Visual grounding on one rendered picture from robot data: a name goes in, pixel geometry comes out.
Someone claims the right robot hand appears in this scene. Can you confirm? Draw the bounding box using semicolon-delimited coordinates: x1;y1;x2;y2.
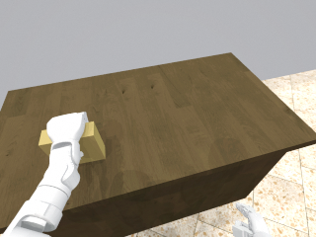
232;202;271;237

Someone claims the sponge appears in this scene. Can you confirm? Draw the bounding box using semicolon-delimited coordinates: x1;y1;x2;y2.
39;121;106;164

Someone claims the table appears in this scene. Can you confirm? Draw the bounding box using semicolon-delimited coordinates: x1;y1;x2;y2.
0;52;316;237

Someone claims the left robot hand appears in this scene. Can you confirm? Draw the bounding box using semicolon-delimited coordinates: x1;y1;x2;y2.
46;112;89;160

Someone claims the left robot forearm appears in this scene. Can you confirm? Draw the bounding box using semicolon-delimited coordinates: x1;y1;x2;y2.
1;138;80;237

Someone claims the left robot upper arm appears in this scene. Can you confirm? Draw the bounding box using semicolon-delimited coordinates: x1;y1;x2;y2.
8;226;51;237

